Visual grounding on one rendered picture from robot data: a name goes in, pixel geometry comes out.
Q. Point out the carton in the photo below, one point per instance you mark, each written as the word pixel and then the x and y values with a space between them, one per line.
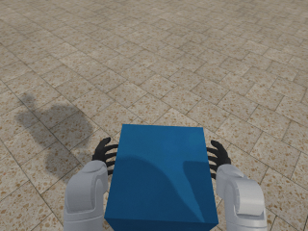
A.
pixel 161 180

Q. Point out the right robot hand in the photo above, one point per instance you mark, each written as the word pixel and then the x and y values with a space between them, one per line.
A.
pixel 220 159

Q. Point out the left robot forearm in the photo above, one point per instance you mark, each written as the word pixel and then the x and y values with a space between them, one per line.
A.
pixel 84 198

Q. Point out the right robot forearm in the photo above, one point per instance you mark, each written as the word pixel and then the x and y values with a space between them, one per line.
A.
pixel 244 202

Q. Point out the left robot hand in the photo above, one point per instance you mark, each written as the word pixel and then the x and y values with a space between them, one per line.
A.
pixel 101 149

